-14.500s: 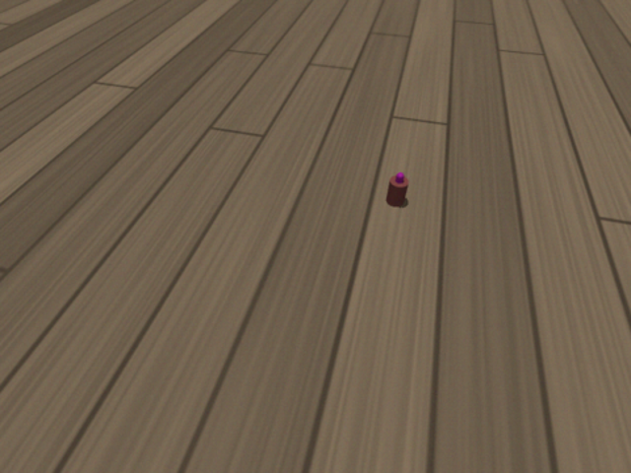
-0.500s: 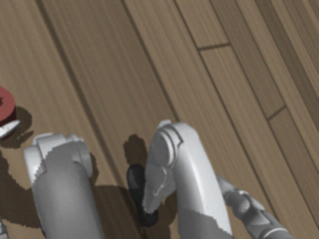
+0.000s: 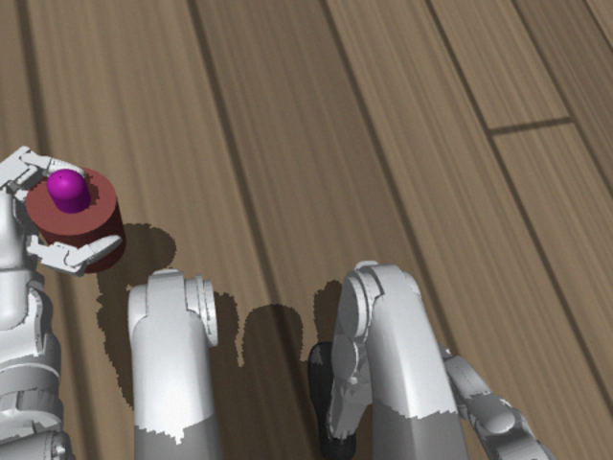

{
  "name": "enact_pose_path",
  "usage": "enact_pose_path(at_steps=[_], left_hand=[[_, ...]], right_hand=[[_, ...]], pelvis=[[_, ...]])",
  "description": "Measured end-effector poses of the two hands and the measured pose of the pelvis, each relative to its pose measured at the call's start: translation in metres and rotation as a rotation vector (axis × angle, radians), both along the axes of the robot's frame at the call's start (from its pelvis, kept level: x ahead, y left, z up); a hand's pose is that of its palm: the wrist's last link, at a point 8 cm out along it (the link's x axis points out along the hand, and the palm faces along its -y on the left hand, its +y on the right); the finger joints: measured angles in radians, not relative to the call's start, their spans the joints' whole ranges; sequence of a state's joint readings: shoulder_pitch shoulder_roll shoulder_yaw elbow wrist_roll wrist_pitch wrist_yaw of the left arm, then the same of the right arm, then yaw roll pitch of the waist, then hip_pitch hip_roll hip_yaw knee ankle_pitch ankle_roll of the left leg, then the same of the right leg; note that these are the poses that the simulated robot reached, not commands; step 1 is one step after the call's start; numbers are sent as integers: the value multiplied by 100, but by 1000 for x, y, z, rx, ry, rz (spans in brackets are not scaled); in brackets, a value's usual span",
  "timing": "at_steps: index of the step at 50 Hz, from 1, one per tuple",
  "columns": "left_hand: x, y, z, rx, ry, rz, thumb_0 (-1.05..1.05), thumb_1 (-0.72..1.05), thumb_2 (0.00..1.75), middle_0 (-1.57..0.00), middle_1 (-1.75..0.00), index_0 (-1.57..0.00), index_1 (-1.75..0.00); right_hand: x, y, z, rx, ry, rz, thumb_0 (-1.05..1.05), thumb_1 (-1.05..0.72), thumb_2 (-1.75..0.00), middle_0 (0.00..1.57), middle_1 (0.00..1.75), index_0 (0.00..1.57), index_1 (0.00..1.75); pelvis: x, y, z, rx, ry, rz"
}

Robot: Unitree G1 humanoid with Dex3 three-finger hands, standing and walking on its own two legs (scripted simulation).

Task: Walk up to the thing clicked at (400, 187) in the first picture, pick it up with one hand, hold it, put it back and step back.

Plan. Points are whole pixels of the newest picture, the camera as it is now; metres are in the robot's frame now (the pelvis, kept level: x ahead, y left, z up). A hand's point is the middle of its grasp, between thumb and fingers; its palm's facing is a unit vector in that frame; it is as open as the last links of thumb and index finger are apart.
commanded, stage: settle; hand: left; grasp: from the side
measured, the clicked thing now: (79, 215) +0.39 +0.28 -0.07
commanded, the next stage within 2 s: lift in 0.98 s
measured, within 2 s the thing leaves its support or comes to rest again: neither
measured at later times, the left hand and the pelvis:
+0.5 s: hand (63, 185) +0.39 +0.27 +0.01, palm faces +0.23 -0.97 -0.03, open 10.1 cm; pelvis +0.01 -0.01 +0.03, yaw +4 degrees
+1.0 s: hand (53, 177) +0.39 +0.27 +0.04, palm faces +0.23 -0.97 -0.03, open 10.1 cm; pelvis +0.01 -0.01 +0.06, yaw +5 degrees
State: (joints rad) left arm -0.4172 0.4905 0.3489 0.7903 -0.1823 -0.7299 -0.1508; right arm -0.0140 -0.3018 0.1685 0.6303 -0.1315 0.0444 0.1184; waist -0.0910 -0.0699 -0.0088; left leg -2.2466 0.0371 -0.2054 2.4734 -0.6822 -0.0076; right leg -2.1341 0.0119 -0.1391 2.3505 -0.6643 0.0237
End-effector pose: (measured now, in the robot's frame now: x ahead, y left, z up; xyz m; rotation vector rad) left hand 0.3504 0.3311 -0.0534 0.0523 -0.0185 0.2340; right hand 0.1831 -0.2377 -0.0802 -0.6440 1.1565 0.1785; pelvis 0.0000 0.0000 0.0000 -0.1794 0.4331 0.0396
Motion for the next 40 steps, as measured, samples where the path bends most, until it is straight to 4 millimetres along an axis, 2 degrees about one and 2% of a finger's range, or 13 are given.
enact_pose_path(at_steps=[8, 14, 26, 40], left_hand=[[11, -4, 24, 6, 14, -18, 4, -47, 97, -65, -95, -80, -113], [14, -8, 37, -18, 18, -10, 4, -48, 98, -66, -95, -81, -113], [8, -11, 65, -23, 22, -6, 4, -51, 101, -66, -96, -82, -113], [1, -9, 84, -23, 27, -3, 4, -51, 102, -66, -96, -82, -113]], right_hand=[[7, -8, -9, 45, 2, -78, 1, -89, -90, 21, 30, 21, 30], [11, -15, -8, 55, -6, -118, 1, -90, -90, 21, 30, 21, 30], [18, -21, 6, 63, -49, -154, 1, -91, -91, 21, 30, 20, 30], [12, -16, 22, 76, -74, -169, 1, -90, -90, 21, 30, 20, 30]], pelvis=[[8, -5, 10, 34, 59, 13], [12, -8, 17, 53, 87, 19], [12, -11, 35, 76, 110, 29], [8, -9, 50, 83, 112, 40]])
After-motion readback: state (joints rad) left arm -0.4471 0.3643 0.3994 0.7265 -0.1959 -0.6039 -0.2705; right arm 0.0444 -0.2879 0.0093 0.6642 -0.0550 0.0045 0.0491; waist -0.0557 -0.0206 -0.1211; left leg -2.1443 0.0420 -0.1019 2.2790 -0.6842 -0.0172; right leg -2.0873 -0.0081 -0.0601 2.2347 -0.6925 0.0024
